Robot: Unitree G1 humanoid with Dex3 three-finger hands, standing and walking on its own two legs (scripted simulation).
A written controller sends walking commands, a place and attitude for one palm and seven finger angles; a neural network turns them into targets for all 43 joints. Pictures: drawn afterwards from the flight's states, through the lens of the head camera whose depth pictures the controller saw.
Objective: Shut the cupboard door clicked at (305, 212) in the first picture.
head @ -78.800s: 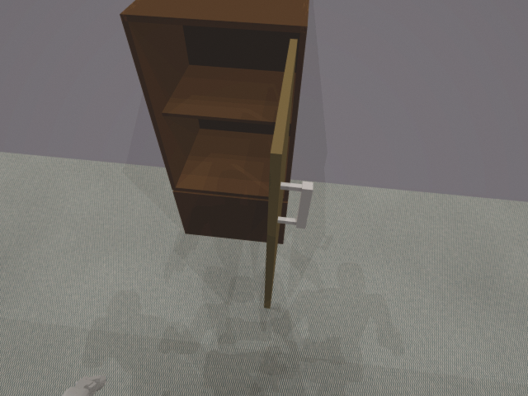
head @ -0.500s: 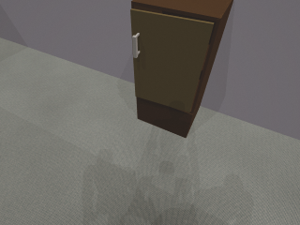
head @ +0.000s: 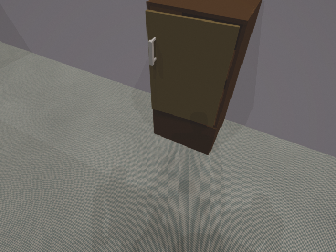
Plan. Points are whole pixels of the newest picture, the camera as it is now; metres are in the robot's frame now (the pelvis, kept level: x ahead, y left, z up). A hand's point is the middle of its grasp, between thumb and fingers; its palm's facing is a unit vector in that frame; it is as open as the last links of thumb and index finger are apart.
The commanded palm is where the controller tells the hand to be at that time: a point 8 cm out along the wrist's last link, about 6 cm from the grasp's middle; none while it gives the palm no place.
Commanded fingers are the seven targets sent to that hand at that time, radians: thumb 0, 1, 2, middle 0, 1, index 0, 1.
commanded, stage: walk to a spot facing it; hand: left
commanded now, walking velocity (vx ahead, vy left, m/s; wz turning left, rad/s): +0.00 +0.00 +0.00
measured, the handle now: (153, 51) +0.99 +0.13 -0.02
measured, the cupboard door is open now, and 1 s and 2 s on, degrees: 4 4 4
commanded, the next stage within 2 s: turn to face it in 1.38 s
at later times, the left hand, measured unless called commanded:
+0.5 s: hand out of the picture +0.01 +0.23 -0.20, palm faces +0.25 -0.95 -0.21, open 7.4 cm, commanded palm none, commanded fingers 0.00 0.90 0.90 -0.20 -0.30 -0.20 -0.30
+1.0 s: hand out of the picture +0.02 +0.21 -0.15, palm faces +0.53 -0.80 -0.29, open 7.4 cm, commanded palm none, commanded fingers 0.00 0.90 0.90 -0.20 -0.30 -0.20 -0.30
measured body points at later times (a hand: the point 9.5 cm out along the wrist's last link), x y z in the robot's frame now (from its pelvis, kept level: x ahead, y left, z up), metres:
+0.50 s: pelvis -0.01 +0.03 -0.02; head +0.04 +0.06 +0.42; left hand +0.00 +0.28 -0.18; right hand +0.07 -0.21 -0.16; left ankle +0.02 +0.10 -0.74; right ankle -0.03 -0.12 -0.69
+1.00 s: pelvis +0.07 -0.01 +0.00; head +0.11 -0.01 +0.44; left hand -0.01 +0.25 -0.13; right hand +0.24 -0.22 -0.16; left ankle +0.01 +0.10 -0.67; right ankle +0.09 -0.12 -0.74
